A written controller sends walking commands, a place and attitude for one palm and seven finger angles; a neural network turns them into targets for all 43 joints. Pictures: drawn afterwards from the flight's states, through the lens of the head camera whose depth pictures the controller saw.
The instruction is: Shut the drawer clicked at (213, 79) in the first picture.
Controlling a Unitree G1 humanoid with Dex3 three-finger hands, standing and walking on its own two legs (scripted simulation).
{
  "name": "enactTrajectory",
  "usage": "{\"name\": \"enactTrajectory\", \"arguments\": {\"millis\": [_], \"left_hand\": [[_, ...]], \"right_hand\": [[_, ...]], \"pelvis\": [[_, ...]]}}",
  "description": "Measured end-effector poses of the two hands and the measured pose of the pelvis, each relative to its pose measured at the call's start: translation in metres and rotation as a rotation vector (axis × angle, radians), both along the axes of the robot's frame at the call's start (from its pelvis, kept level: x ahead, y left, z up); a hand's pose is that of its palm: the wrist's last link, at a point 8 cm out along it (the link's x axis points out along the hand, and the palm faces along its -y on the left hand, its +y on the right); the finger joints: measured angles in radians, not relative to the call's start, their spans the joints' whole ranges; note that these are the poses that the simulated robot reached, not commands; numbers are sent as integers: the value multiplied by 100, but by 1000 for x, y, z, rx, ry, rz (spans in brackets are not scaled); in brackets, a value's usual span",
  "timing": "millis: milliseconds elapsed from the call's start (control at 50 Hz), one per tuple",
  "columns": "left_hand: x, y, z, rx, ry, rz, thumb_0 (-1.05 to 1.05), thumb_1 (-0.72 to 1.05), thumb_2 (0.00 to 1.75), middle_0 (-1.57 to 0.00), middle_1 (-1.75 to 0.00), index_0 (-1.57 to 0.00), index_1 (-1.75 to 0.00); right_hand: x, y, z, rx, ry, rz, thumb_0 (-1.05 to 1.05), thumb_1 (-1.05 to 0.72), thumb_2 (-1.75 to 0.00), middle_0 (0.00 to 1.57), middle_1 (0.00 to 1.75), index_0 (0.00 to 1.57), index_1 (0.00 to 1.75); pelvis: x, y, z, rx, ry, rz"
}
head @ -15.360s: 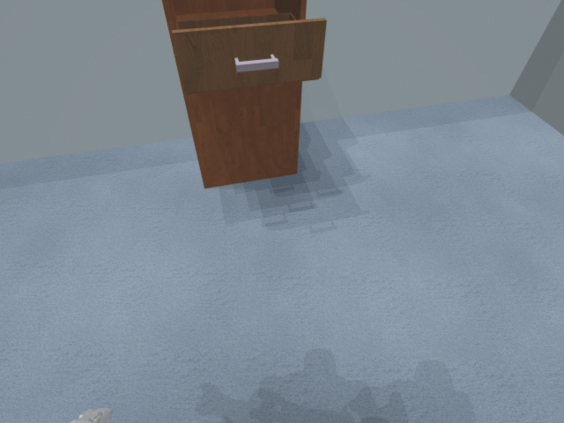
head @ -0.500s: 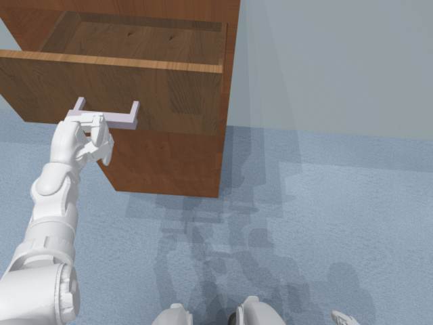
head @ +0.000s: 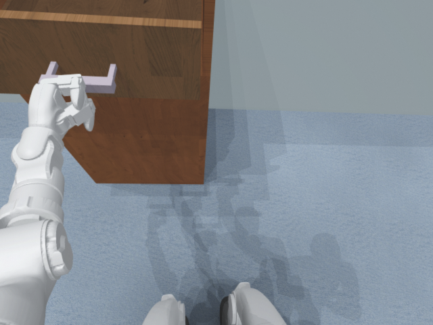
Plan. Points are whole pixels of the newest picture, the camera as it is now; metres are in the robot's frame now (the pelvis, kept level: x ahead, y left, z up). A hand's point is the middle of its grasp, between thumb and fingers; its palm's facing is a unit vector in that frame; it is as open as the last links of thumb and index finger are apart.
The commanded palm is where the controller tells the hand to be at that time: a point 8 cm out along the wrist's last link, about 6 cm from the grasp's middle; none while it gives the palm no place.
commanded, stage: push the drawer shut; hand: left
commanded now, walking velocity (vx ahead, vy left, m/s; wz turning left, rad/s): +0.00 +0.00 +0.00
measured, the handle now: (81, 76) +0.57 +0.23 +0.07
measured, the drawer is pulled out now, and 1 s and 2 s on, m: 0.08 0.00 0.00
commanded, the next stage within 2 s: pull the fist back off the drawer in 0.98 s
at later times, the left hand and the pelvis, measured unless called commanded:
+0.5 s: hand (95, 77) +0.56 +0.20 +0.07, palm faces -0.03 -1.00 -0.02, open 3.1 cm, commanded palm +0.55 +0.24 +0.07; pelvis +0.01 +0.00 -0.01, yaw -1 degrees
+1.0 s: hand (85, 71) +0.58 +0.22 +0.07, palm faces -0.03 -1.00 -0.03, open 3.0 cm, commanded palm +0.61 +0.22 +0.07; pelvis +0.00 +0.02 -0.02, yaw +0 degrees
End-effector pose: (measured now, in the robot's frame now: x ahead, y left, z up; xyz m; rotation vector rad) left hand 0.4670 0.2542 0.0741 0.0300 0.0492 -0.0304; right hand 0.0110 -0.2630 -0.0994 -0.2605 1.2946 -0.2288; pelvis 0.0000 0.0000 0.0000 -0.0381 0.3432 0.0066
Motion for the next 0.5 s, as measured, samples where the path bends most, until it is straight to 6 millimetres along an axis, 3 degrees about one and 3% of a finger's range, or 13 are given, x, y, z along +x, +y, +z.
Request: {"name": "enactTrajectory", "arguments": {"millis": [500], "left_hand": [[75,0,-1,-8,26,-3,0,86,93,-140,-160,-140,-160]], "right_hand": [[-34,6,5,-26,155,-63,0,-90,-89,20,30,20,30]], "pelvis": [[9,3,-9,-26,100,-11]]}}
